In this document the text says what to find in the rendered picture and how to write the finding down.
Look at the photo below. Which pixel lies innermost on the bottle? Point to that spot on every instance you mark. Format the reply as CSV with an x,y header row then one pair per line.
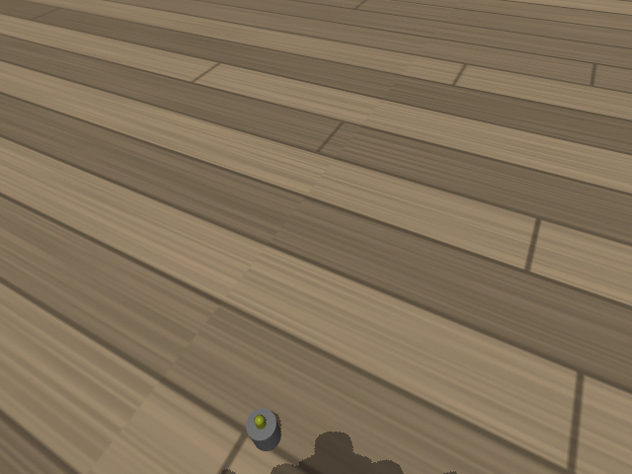
x,y
263,429

